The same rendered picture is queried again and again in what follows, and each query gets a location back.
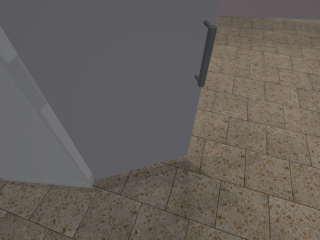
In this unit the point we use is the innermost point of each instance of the fridge door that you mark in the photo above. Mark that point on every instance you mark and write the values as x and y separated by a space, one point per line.
118 74

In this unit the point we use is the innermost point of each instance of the handle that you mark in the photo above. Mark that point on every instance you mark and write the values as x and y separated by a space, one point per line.
209 43

